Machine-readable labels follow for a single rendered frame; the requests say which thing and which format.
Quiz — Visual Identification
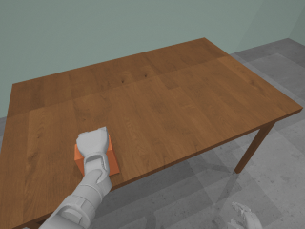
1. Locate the robot right hand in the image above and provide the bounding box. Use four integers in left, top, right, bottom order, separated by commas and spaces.
227, 202, 263, 229

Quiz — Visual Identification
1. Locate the sponge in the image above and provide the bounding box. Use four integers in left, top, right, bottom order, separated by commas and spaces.
74, 135, 120, 177

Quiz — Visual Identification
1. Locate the left robot forearm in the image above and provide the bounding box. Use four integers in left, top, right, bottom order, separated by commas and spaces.
38, 152, 112, 229

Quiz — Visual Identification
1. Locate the robot left hand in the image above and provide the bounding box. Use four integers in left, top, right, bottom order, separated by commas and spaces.
76, 126, 110, 157

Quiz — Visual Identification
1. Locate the table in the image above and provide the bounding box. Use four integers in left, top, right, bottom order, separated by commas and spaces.
0, 37, 303, 229

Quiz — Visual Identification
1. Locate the robot left upper arm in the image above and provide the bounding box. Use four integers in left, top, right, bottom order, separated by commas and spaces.
43, 214, 85, 229

